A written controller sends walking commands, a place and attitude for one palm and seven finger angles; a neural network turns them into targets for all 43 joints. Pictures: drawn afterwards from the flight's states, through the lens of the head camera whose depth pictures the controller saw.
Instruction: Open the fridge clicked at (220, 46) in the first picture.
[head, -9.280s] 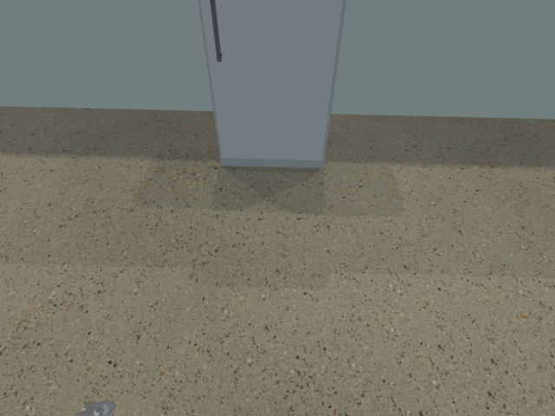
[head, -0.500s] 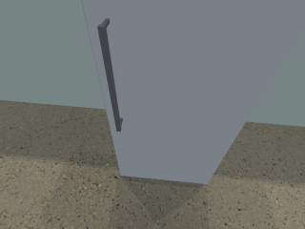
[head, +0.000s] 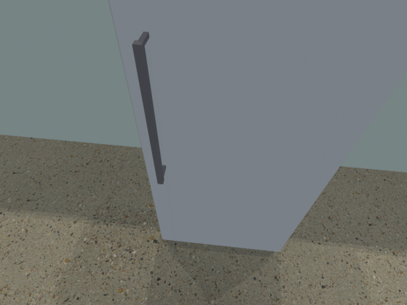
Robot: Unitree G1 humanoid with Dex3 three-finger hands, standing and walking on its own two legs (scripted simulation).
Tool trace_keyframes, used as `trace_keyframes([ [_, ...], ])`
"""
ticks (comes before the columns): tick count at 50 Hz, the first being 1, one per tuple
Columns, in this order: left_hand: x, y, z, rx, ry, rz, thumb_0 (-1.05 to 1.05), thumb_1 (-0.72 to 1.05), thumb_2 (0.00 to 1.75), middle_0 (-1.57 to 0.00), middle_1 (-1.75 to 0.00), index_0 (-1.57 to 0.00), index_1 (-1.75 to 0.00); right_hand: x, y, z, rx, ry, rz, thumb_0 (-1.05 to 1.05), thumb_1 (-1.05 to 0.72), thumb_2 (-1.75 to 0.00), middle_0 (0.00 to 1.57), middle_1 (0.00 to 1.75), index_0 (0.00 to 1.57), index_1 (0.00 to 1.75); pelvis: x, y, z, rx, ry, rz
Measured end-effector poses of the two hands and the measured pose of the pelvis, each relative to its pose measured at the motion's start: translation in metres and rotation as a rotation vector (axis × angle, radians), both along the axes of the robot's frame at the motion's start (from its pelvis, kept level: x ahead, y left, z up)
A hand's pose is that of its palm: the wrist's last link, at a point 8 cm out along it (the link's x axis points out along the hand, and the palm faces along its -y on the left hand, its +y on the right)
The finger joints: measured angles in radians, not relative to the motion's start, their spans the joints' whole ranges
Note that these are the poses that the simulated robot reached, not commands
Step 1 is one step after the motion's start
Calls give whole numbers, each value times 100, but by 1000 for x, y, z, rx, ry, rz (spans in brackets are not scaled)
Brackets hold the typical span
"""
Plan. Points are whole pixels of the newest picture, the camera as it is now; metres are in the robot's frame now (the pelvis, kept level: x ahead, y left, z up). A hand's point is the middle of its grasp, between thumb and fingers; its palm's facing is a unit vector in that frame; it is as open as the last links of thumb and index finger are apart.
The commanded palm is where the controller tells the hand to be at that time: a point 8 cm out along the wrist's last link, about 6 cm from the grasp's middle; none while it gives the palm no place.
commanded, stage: come to a stop and stand still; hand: left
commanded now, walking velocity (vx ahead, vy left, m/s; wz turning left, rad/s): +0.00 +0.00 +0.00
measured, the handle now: (154, 124) +0.48 +0.16 +0.08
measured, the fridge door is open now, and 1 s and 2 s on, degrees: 0 0 0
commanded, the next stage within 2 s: look again from close up in 0.38 s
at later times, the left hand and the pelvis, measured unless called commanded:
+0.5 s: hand out of the picture +0.04 +0.19 -0.17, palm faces +0.00 -0.97 -0.23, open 7.4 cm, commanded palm none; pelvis +0.01 +0.00 +0.00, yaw +0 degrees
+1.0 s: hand out of the picture +0.01 +0.17 -0.17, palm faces +0.02 -0.98 -0.21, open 7.4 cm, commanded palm none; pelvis +0.01 -0.01 +0.00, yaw +0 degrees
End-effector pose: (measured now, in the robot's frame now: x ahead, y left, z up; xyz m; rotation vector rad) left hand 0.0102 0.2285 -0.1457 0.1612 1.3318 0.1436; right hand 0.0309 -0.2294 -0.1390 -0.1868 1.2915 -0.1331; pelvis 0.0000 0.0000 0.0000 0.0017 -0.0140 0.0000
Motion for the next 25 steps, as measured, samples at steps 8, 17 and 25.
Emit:
trace_keyframes([
  [8,11,8,3,20,-1,-4,0,91,90,-20,-30,-20,-30,5,-2,-1,-1,14,-1,1,-90,-90,20,30,20,30,7,-1,1,1,0,-1],
  [17,18,11,5,31,-6,-9,0,91,90,-20,-30,-20,-30,5,-7,0,-8,29,-6,1,-90,-90,20,30,20,30,11,-2,1,2,-4,-2],
  [25,20,8,5,28,-11,-11,0,91,90,-20,-30,-20,-30,3,-10,0,-13,32,-7,1,-90,-90,20,30,20,30,11,-4,2,2,-8,-2],
])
